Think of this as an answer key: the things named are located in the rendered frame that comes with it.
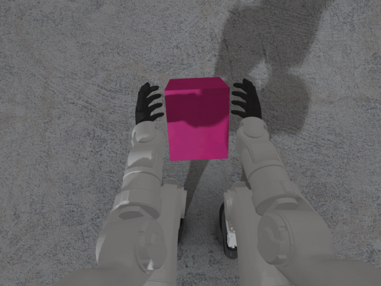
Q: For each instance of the left robot upper arm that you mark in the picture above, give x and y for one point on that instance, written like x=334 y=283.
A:
x=127 y=252

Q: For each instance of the right robot foot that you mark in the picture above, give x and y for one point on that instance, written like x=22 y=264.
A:
x=230 y=252

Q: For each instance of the carton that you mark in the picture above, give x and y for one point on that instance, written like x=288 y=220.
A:
x=197 y=112

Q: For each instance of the robot right forearm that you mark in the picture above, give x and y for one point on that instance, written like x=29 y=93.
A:
x=271 y=187

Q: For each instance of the robot left forearm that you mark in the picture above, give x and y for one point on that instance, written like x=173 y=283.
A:
x=140 y=191

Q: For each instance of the robot left thigh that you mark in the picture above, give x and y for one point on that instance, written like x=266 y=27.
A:
x=172 y=210

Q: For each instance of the right robot hand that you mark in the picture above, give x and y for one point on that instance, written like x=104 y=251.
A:
x=252 y=106

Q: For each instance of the left robot hand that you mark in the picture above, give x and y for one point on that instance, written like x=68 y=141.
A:
x=143 y=112

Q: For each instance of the right robot upper arm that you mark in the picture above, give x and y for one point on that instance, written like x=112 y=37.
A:
x=299 y=244

